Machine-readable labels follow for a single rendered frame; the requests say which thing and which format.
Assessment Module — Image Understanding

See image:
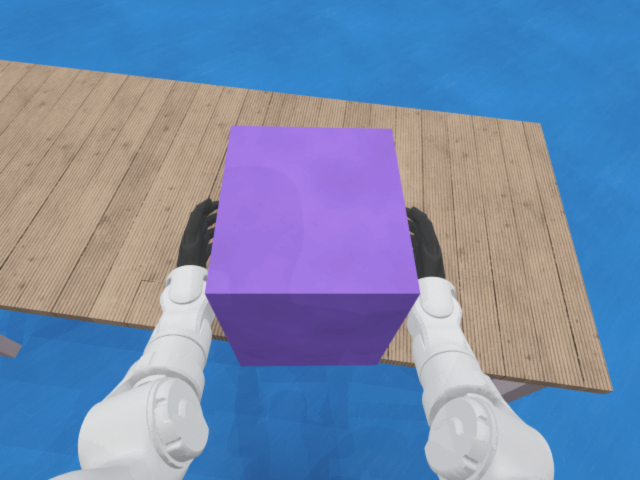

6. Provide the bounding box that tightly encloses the carton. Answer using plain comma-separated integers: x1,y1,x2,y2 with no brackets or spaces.
205,126,420,366

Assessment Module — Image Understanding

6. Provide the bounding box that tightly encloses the left robot forearm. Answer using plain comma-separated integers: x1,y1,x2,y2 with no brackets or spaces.
78,265,215,470

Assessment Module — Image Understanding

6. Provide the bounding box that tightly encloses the left robot hand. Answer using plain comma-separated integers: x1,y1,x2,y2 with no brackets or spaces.
177,198,219,269

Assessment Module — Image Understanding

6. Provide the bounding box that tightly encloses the robot right upper arm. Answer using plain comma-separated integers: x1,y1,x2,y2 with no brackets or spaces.
425,396,554,480

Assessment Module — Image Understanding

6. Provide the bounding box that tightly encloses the table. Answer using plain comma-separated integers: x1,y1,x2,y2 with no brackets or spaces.
0,60,613,403

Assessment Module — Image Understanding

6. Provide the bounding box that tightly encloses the right robot forearm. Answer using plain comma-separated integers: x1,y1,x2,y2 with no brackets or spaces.
407,277,526,428

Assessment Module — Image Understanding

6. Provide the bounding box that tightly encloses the right robot hand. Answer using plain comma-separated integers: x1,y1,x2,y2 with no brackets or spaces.
405,207,445,279

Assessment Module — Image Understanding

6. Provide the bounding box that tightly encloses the robot left upper arm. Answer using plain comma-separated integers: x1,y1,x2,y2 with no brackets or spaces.
49,377,209,480

